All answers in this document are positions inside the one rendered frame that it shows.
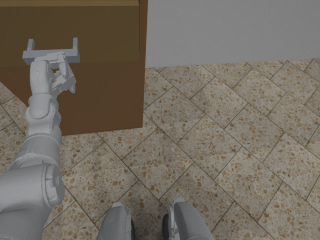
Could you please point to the left robot upper arm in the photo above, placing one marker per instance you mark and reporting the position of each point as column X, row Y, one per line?
column 27, row 197

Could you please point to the cabinet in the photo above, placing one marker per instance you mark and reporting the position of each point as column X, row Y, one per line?
column 109, row 96

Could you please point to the robot right shin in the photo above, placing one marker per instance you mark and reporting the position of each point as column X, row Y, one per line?
column 174, row 234

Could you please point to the handle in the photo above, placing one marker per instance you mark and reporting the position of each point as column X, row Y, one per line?
column 30, row 54

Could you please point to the left robot forearm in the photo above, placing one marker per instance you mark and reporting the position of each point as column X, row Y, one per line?
column 43, row 139

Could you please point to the left robot thigh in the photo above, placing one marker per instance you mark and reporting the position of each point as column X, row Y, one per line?
column 116, row 223

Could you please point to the robot left hand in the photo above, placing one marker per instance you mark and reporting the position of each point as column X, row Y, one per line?
column 44, row 81

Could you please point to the drawer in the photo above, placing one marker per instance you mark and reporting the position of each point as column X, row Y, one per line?
column 107, row 30

